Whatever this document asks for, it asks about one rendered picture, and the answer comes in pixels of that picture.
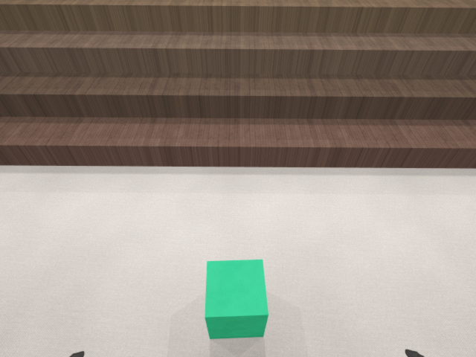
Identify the carton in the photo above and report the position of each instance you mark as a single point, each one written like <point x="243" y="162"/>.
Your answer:
<point x="235" y="302"/>

